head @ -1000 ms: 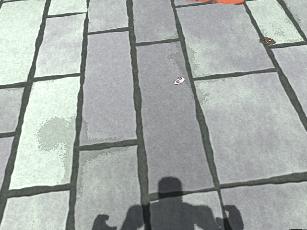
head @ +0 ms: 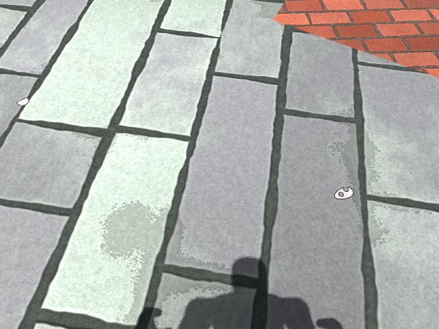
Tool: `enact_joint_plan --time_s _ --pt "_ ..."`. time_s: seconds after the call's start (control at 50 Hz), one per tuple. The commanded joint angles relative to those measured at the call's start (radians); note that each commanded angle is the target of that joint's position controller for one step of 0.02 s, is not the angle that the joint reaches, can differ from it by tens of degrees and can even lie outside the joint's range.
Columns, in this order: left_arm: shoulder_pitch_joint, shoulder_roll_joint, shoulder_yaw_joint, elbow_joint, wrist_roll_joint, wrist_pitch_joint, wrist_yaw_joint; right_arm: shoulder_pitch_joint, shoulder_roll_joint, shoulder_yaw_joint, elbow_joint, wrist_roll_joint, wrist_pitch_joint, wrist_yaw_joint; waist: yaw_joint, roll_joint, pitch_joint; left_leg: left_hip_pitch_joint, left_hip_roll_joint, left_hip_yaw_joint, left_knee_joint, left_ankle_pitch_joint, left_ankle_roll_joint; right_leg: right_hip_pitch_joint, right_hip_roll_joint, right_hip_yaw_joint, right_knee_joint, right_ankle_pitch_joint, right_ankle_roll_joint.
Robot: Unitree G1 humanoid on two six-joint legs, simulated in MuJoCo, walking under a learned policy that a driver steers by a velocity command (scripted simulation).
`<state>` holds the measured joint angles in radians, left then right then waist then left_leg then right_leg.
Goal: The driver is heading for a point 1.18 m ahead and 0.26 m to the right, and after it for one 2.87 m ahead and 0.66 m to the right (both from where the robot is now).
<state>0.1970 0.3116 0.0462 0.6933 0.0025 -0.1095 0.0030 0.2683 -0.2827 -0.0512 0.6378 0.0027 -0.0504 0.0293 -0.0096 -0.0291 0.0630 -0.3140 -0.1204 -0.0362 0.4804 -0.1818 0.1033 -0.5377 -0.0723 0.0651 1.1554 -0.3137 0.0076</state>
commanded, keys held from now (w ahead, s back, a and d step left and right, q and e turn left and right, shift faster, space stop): e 0.74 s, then w+e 0.26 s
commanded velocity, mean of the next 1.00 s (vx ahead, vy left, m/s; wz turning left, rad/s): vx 0.15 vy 0.00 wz -0.35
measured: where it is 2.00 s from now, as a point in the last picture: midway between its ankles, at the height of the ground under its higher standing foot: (299, 248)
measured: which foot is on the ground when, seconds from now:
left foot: down 0.00-0.32, up 0.34-0.68, down 0.70-1.00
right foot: up 0.00-0.28, down 0.30-0.70, up 0.72-1.00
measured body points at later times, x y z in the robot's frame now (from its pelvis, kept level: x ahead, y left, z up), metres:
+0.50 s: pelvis +0.19 -0.02 +0.00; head +0.23 -0.03 +0.45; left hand +0.36 +0.24 -0.09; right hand +0.31 -0.31 -0.11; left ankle +0.18 +0.12 -0.67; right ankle +0.27 -0.12 -0.73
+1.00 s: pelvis +0.25 +0.02 +0.01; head +0.26 +0.03 +0.46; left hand +0.51 +0.21 -0.08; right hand +0.21 -0.27 -0.08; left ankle +0.28 +0.13 -0.73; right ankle +0.20 -0.14 -0.66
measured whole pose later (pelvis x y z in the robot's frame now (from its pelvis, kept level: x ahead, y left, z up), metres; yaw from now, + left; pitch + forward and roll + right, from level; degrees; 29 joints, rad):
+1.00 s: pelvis +0.25 +0.02 +0.01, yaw -26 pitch +2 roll -1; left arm 0.24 0.33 0.09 0.62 -0.02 0.03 0.00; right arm 0.30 -0.26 -0.05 0.71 -0.01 -0.04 -0.04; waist -0.05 -0.03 -0.03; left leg -0.16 0.04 0.07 0.35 -0.22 0.02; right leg -0.57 -0.03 0.05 1.02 -0.26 0.08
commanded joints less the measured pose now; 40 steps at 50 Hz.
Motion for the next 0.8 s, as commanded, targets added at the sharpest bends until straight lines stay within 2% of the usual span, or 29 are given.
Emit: enact_joint_plan --time_s 0.02,0.06,0.1,0.14,0.18,0.24,0.28,0.3,0.32,0.34,0.36,0.38,0.4,0.42,0.44,0.46,0.5,0.56,0.62,0.68,0.7,0.72,0.74,0.76,0.78,0.8 --pt "0.08 0.102 0.028 -0.029 0.021 0.013 0.004 -0.057 -0.134 -0.035 -0.059 -0.001 -0.028 -0.019 0.046 0.061 -0.088 0.069 0.278 -0.253 -0.234 0.502 0.186 -0.052 -0.035 -0.006 -0.078 0.076 0.038" --pt "0.028 0.058 0.01 -0.037 0.025 0.016 0.003 -0.042 -0.126 -0.028 -0.024 0.0 -0.025 -0.033 0.029 0.067 -0.081 0.051 0.231 -0.135 -0.221 0.651 0.146 -0.037 -0.023 -0.038 -0.215 0.203 0.057" --pt "-0.035 0.03 -0.003 -0.04 0.015 0.012 -0.007 -0.026 -0.118 -0.02 0.002 0.001 -0.015 -0.043 -0.005 0.082 -0.092 0.054 0.187 -0.057 -0.208 0.64 0.089 0.023 0.001 -0.061 -0.382 0.369 0.049" --pt "-0.102 0.026 -0.008 -0.05 0.002 0.007 -0.021 0.012 -0.128 -0.019 0.031 0.0 -0.011 -0.049 -0.043 0.08 -0.101 0.091 0.206 -0.056 -0.207 0.569 0.059 0.061 0.022 -0.064 -0.493 0.506 0.033" --pt "-0.12 0.038 -0.004 -0.055 -0.007 0.008 -0.033 0.019 -0.137 -0.018 0.054 -0.009 -0.009 -0.05 -0.051 0.087 -0.096 0.145 0.241 -0.067 -0.197 0.534 0.054 0.064 0.028 -0.048 -0.547 0.51 0.014" --pt "-0.122 0.079 0.011 -0.074 -0.002 0.008 -0.046 -0.005 -0.151 -0.024 0.072 -0.011 0.003 -0.048 -0.036 0.095 -0.089 0.258 0.293 -0.084 -0.106 0.622 0.065 0.021 0.048 -0.038 -0.577 0.322 -0.032" --pt "-0.051 0.11 0.027 -0.072 0.006 0.008 -0.052 -0.032 -0.159 -0.028 0.068 0.001 0.022 -0.058 0.007 0.097 -0.112 0.304 0.282 -0.079 0.038 0.757 0.052 0.07 0.086 -0.069 -0.638 0.235 -0.066" --pt "0.032 0.139 0.041 -0.06 0.008 0.004 -0.051 -0.035 -0.158 -0.028 0.06 0.003 0.029 -0.065 0.048 0.066 -0.16 0.282 0.236 -0.047 0.183 0.76 0.017 0.194 0.083 -0.052 -0.715 0.406 -0.099" --pt "0.104 0.217 0.058 -0.067 0.016 0.005 -0.043 0.0 -0.145 -0.019 0.03 -0.024 0.023 -0.069 0.048 -0.063 -0.275 0.11 0.143 -0.007 0.449 0.478 -0.044 0.45 -0.063 0.147 -0.665 0.819 -0.196" --pt "0.119 0.229 0.057 -0.073 0.022 0.018 -0.036 0.089 -0.077 0.003 0.023 -0.037 0.018 -0.062 0.013 -0.243 -0.384 -0.238 -0.023 0.009 0.787 -0.397 -0.146 0.735 -0.304 0.5 -0.682 1.031 -0.414" --pt "0.133 0.145 0.041 -0.083 0.008 0.033 -0.026 0.056 -0.148 -0.007 0.029 -0.024 0.02 -0.047 0.054 -0.131 -0.444 -0.276 0.008 -0.107 0.865 -0.453 -0.142 0.72 -0.288 0.559 -0.74 0.827 -0.406" --pt "0.065 0.124 0.036 -0.102 -0.004 0.047 -0.016 -0.009 -0.154 -0.013 0.01 0.0 0.032 -0.043 0.047 -0.071 -0.334 -0.33 0.053 -0.116 0.901 -0.395 -0.149 0.631 -0.245 0.47 -0.754 0.645 -0.358" --pt "0.026 0.107 0.031 -0.115 -0.012 0.064 -0.008 -0.048 -0.141 -0.009 0.002 -0.002 0.046 -0.046 0.039 0.007 -0.26 -0.34 0.081 -0.099 0.86 -0.346 -0.149 0.514 -0.205 0.409 -0.791 0.497 -0.312" --pt "-0.004 0.109 0.029 -0.126 -0.014 0.078 0.0 -0.076 -0.135 -0.01 -0.009 -0.008 0.06 -0.053 0.024 0.031 -0.192 -0.323 0.103 -0.091 0.784 -0.305 -0.152 0.399 -0.176 0.382 -0.827 0.377 -0.285" --pt "-0.029 0.115 0.031 -0.132 -0.008 0.088 0.002 -0.069 -0.12 -0.009 -0.013 -0.006 0.071 -0.056 -0.007 0.002 -0.153 -0.26 0.113 -0.077 0.666 -0.282 -0.153 0.298 -0.123 0.342 -0.857 0.278 -0.254" --pt "-0.048 0.123 0.036 -0.139 -0.001 0.098 0.003 -0.053 -0.098 -0.004 -0.005 -0.006 0.074 -0.057 -0.018 -0.039 -0.133 -0.207 0.096 -0.046 0.57 -0.27 -0.16 0.237 -0.078 0.306 -0.87 0.253 -0.237" --pt "-0.031 0.145 0.05 -0.14 0.005 0.109 0.011 -0.035 -0.079 0.001 0.01 -0.007 0.068 -0.063 -0.01 -0.089 -0.161 -0.145 0.077 -0.03 0.456 -0.26 -0.178 0.223 -0.059 0.289 -0.863 0.294 -0.244" --pt "-0.018 0.162 0.062 -0.141 -0.006 0.121 0.022 -0.047 -0.085 -0.002 0.017 -0.005 0.062 -0.063 0.007 -0.107 -0.205 -0.084 0.074 -0.044 0.338 -0.176 -0.185 0.226 -0.055 0.313 -0.847 0.231 -0.232" --pt "-0.018 0.161 0.066 -0.146 -0.009 0.137 0.026 -0.068 -0.094 -0.01 0.013 0.001 0.05 -0.056 0.02 -0.132 -0.202 -0.058 0.068 -0.05 0.239 -0.154 -0.172 0.238 -0.053 0.373 -0.835 0.137 -0.208" --pt "-0.032 0.149 0.065 -0.15 -0.021 0.154 0.032 -0.022 -0.097 -0.023 0.029 0.004 0.03 -0.044 -0.013 -0.143 -0.185 0.065 0.068 -0.023 -0.009 -0.045 -0.129 0.21 -0.012 0.389 -0.782 0.082 -0.154" --pt "-0.007 0.122 0.058 -0.147 -0.022 0.156 0.034 0.005 -0.142 -0.039 0.032 -0.006 0.028 -0.048 -0.013 -0.091 -0.185 0.155 0.167 -0.093 -0.088 -0.033 -0.09 0.141 0.034 0.352 -0.711 -0.016 -0.107" --pt "-0.005 0.067 0.045 -0.17 -0.015 0.151 0.031 -0.007 -0.24 -0.062 0.022 -0.035 0.036 -0.053 0.013 0.171 -0.144 0.204 0.39 -0.352 -0.181 -0.026 0.028 -0.048 0.173 0.176 -0.487 -0.202 -0.043" --pt "0.002 0.117 0.062 -0.181 -0.009 0.134 0.027 -0.042 -0.235 -0.062 0.011 -0.066 0.036 -0.049 0.018 0.314 -0.126 0.108 0.525 -0.52 -0.226 0.073 0.153 -0.097 0.199 0.088 -0.227 -0.304 0.002" --pt "0.034 0.167 0.079 -0.154 -0.01 0.131 0.024 -0.094 -0.177 -0.045 -0.017 -0.059 0.03 -0.055 0.031 0.224 -0.126 0.105 0.498 -0.463 -0.229 -0.019 0.151 -0.099 0.146 0.106 -0.092 -0.225 0.018" --pt "0.049 0.169 0.083 -0.129 -0.016 0.137 0.023 -0.126 -0.139 -0.036 -0.02 -0.037 0.028 -0.061 0.041 0.172 -0.108 0.115 0.425 -0.364 -0.228 -0.153 0.094 -0.122 0.129 0.084 -0.054 -0.137 0.027" --pt "0.065 0.145 0.079 -0.113 -0.011 0.145 0.026 -0.134 -0.129 -0.034 -0.021 -0.013 0.026 -0.068 0.036 0.172 -0.1 0.162 0.376 -0.313 -0.229 -0.232 0.055 -0.166 0.119 0.063 -0.007 -0.073 0.041"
